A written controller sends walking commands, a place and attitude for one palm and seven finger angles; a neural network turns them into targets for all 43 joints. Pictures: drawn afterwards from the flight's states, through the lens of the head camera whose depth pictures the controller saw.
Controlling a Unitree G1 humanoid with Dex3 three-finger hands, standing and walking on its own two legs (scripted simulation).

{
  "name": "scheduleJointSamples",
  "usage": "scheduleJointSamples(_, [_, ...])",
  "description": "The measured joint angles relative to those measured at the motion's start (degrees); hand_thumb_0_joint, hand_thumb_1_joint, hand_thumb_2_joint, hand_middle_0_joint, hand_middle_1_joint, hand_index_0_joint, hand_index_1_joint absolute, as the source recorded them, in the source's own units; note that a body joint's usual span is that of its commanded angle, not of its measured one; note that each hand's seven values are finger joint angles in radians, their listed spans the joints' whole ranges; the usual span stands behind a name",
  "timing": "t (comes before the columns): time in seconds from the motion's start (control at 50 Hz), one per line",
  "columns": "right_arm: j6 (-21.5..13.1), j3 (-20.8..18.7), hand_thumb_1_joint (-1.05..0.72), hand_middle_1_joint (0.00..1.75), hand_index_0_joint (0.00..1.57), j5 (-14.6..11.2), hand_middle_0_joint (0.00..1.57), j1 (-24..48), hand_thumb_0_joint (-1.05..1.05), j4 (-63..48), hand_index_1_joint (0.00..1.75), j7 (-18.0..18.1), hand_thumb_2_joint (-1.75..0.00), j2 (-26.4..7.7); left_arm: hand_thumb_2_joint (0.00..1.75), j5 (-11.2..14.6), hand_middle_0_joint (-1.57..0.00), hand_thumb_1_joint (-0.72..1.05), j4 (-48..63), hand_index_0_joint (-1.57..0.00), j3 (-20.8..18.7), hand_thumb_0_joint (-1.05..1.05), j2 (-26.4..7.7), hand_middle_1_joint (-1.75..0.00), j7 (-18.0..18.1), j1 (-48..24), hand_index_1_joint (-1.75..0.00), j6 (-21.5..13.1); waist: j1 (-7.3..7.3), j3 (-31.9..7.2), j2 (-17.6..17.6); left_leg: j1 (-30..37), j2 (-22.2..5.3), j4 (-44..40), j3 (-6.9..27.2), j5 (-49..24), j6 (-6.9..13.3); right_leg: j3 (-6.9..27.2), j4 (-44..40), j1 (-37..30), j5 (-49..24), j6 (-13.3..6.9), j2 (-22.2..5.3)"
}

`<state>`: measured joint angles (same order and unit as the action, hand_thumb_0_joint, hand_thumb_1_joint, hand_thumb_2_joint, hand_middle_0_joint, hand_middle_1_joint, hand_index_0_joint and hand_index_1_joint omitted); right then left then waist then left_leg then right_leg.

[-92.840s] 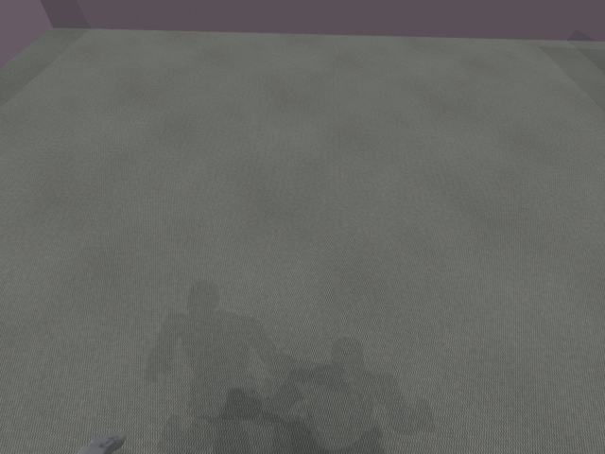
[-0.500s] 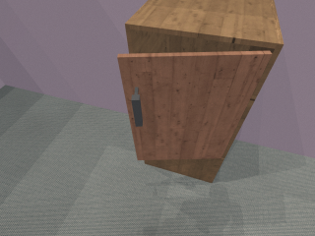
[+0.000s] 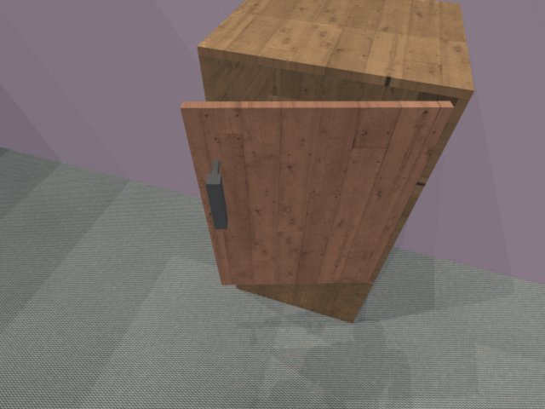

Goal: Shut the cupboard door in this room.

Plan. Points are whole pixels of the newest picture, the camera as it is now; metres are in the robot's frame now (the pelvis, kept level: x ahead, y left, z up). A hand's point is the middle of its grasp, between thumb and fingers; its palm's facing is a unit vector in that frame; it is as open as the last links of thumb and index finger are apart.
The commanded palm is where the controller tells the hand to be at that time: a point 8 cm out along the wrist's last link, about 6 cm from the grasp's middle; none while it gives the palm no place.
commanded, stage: look again from close up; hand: left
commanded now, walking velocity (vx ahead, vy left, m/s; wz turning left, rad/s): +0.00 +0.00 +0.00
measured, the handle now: (218, 194) +0.47 +0.14 +0.01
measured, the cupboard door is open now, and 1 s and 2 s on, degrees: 19 19 19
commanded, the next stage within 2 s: raise the hand and make a fist in 0.20 s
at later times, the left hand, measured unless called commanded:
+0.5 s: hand (165, 341) +0.21 +0.17 -0.02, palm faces +0.27 -0.95 -0.13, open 7.1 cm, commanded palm +0.10 +0.21 -0.06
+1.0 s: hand (179, 373) +0.18 +0.15 -0.03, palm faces -0.04 -1.00 -0.01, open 4.8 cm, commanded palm +0.13 +0.21 -0.03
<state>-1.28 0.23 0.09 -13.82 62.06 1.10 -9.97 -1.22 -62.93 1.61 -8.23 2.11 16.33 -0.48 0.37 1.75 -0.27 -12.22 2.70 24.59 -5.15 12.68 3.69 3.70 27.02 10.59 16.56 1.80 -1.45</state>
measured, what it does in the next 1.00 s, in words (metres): lowers itself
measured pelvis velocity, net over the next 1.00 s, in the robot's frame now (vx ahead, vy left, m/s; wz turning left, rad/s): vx -0.05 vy -0.04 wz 0.06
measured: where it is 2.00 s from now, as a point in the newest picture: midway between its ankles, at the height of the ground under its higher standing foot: outside the picture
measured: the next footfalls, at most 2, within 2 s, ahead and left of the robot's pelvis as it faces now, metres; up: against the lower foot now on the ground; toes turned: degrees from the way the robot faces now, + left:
none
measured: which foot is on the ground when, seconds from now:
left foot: down 0.00-1.00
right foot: down 0.00-1.00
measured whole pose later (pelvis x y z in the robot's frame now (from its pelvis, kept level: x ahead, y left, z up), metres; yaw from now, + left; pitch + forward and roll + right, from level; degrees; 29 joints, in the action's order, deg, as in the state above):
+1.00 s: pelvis -0.05 -0.04 -0.10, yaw +3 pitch +13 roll -3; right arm -11.6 1.8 -2.6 -11.6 31.2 4.0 -10.3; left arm 17.4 1.9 -7.2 -13.7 -19.0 17.7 -17.8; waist 1.5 -7.4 3.1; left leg -54.7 -1.3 69.2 2.1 27.8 0.2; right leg -6.3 67.2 48.8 31.9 -2.5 1.1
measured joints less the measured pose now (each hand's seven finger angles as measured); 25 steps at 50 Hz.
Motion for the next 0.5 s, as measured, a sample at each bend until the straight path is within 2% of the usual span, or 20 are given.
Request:
scheduleJointSamples(0.32, [0.35, 0.06, -0.92, 0.30, 0.20, 0.02, 0.20, 0.32, 0.01, 0.96, 0.30, 0.12, -0.89, 0.07, 0.90, 0.13, -0.20, 0.92, 0.82, -0.20, -0.48, 0.00, -1.10, -0.30, 0.43, -1.65, -0.30, -0.75, -0.45, 0.38, 0.56, 0.20, -1.88, 1.52, 1.17, 1.61, -1.91, -1.12, -0.73, -1.44, 0.85, -1.62, 1.83])
scheduleJointSamples(0.34, [-0.79, 0.27, -0.92, 0.30, 0.20, -0.12, 0.20, -0.39, 0.01, -1.21, 0.30, 0.72, -0.89, 0.05, 0.90, 1.15, -0.20, 0.91, 10.12, -0.20, -3.89, 0.01, -0.85, -0.30, -0.15, 0.95, -0.30, 2.47, -0.76, 1.10, 0.36, -0.57, -2.09, 3.06, 1.46, 2.22, -2.01, -1.49, 0.64, -0.76, 1.11, -1.69, 2.04])
scheduleJointSamples(0.36, [-3.64, 0.67, -0.92, 0.30, 0.20, -0.87, 0.20, -1.86, 0.01, -3.92, 0.30, 1.96, -0.89, 0.03, 0.90, 2.86, -0.20, 0.91, 20.95, -0.20, -4.73, 0.01, -1.37, -0.30, 0.51, 4.09, -0.30, 2.60, -0.67, 1.33, -0.25, -1.24, -1.91, 4.15, 1.55, 2.77, -1.99, -2.03, 3.65, 0.86, 1.83, -1.85, 1.82])
scheduleJointSamples(0.4, [-9.63, 0.69, -0.91, 0.30, 0.20, -1.65, 0.20, -4.41, 0.01, -7.33, 0.30, 3.36, -0.89, -0.43, 0.90, 6.30, -0.20, 0.91, 37.36, -0.21, -4.84, 0.02, -2.55, -0.31, 2.72, 8.11, -0.31, -0.91, -0.27, -0.43, -1.05, -2.07, -1.14, 5.14, 1.68, 3.28, -2.24, -3.68, 7.80, 2.98, 3.63, -2.15, 0.64])
scheduleJointSamples(0.42, [-11.52, 0.22, -0.91, 0.30, 0.20, -1.90, 0.20, -5.08, 0.01, -8.91, 0.30, 3.03, -0.89, -0.99, 0.90, 7.41, -0.21, 0.91, 42.96, -0.21, -4.85, 0.02, -2.70, -0.31, 3.53, 8.47, -0.31, -1.94, -0.49, -1.82, -0.82, -2.93, -0.84, 5.98, 2.01, 3.57, -2.35, -4.54, 8.45, 3.48, 4.44, -2.27, 0.15])
scheduleJointSamples(0.46, [-13.76, -0.83, -0.91, 0.30, 0.20, -1.73, 0.20, -4.88, 0.01, -12.41, 0.30, 2.14, -0.89, -2.50, 0.90, 8.61, -0.22, 0.91, 49.53, -0.22, -5.73, 0.01, -2.28, -0.33, 3.25, 6.41, -0.33, -5.50, -1.36, -4.29, 0.47, -6.22, -0.64, 9.43, 2.86, 4.72, -2.39, -5.69, 9.35, 5.05, 6.49, -2.57, -0.17])
scheduleJointSamples(0.5, [-14.48, -1.86, -0.91, 0.30, 0.20, -1.50, 0.20, -2.56, 0.01, -15.49, 0.30, 1.20, -0.89, -3.67, 0.90, 9.88, -0.24, 0.91, 51.04, -0.24, -7.80, 0.01, -1.58, -0.35, 0.49, 3.40, -0.35, -11.64, -2.24, -6.26, 1.85, -10.70, -1.16, 13.46, 3.33, 5.98, -2.55, -6.22, 12.74, 9.18, 7.19, -2.79, 0.22])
